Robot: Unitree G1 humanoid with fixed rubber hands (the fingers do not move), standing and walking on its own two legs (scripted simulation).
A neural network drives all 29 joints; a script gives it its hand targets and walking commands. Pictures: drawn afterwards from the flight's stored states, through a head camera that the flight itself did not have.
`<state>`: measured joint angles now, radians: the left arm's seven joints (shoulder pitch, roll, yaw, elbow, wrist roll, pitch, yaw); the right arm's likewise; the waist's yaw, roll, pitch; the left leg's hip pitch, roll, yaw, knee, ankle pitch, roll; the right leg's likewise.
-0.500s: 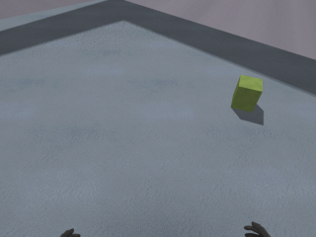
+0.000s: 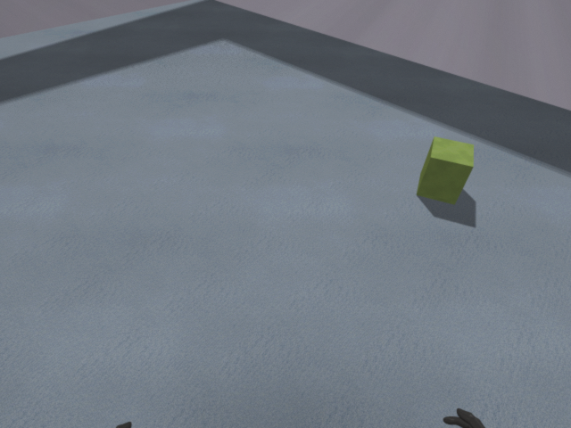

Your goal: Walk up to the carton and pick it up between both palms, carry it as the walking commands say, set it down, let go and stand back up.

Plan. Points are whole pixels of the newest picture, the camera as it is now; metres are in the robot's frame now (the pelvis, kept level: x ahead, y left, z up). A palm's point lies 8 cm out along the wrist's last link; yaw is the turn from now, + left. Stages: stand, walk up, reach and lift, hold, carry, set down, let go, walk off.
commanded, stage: stand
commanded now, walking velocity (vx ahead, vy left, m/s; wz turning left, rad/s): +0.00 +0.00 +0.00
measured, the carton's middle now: (444, 170) +1.53 -0.82 -0.62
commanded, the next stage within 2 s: walk up in 0.40 s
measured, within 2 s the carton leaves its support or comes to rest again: neither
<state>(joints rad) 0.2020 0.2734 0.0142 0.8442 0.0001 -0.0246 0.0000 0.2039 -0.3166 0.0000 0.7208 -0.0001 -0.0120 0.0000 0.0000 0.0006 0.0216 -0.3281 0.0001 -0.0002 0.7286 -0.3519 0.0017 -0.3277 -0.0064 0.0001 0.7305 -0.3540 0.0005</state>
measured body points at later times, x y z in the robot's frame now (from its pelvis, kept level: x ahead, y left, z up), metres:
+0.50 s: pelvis +0.00 +0.00 +0.00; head -0.01 +0.00 +0.45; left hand +0.11 +0.27 -0.12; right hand +0.13 -0.28 -0.10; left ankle +0.03 +0.12 -0.71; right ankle +0.03 -0.12 -0.71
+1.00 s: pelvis +0.06 -0.08 +0.00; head +0.06 -0.10 +0.45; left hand +0.16 +0.24 -0.09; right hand +0.14 -0.42 -0.09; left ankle +0.11 +0.06 -0.66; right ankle +0.09 -0.18 -0.71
